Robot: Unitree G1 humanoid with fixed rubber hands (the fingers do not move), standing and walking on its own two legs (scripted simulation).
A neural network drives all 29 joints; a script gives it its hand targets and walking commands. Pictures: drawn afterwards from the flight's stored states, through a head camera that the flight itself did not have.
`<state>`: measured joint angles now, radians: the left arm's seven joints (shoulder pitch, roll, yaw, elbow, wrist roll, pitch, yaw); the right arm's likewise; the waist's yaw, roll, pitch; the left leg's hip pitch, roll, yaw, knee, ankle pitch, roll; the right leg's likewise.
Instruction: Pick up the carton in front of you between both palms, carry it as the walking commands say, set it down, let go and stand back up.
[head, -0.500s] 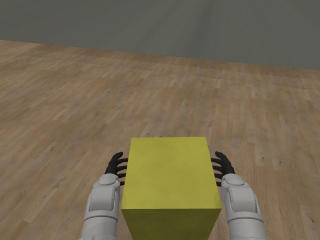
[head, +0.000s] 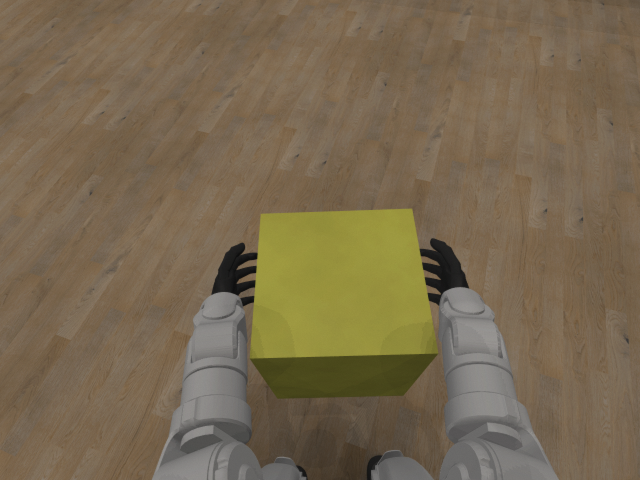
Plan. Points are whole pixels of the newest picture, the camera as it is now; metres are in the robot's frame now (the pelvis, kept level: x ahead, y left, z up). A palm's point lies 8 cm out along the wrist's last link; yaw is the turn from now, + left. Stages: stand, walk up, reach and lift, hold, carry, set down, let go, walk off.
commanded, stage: set down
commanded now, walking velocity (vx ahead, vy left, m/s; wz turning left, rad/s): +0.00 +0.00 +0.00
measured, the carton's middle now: (338, 312) +0.36 -0.01 -0.10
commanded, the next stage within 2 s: none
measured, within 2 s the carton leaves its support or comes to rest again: rests again in 1.90 s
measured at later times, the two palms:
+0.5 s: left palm (262, 308) +0.41 +0.13 -0.20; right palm (428, 302) +0.42 -0.17 -0.20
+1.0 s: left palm (281, 317) +0.45 +0.12 -0.36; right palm (415, 311) +0.46 -0.18 -0.36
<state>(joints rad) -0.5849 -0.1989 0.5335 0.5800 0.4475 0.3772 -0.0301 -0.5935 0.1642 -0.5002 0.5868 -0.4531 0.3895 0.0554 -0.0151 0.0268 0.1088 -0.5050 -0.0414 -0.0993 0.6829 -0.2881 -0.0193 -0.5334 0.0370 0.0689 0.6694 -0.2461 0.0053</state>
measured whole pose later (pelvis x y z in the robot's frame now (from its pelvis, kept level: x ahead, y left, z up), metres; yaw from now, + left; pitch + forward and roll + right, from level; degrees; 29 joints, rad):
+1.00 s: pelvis -0.05 -0.01 -0.25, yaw +3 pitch +47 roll +3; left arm -1.09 -0.04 0.50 0.67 0.17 0.27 0.12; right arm -1.15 -0.11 -0.40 0.75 -0.21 0.29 -0.02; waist -0.02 0.04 -0.06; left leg -1.99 -0.14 -0.08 1.72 -0.55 -0.09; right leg -2.04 0.11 0.10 1.73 -0.50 0.04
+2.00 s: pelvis -0.06 -0.01 -0.37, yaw +5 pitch +37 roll +2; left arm -1.45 0.15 0.31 0.94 -0.02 0.20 0.20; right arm -1.48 -0.33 -0.28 1.01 -0.05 0.23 0.00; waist -0.07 0.05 0.38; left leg -2.18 -0.18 -0.05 2.18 -0.64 -0.09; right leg -2.22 0.06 0.05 2.19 -0.61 0.03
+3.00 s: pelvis -0.06 -0.01 -0.39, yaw +5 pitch +33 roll +2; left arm -1.52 0.32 0.10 1.03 -0.22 0.11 0.16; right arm -1.58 -0.53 -0.10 1.17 0.21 0.08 -0.01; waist -0.04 0.04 0.49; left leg -2.18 -0.09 -0.01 2.25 -0.64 -0.06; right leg -2.22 0.01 0.02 2.26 -0.61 -0.01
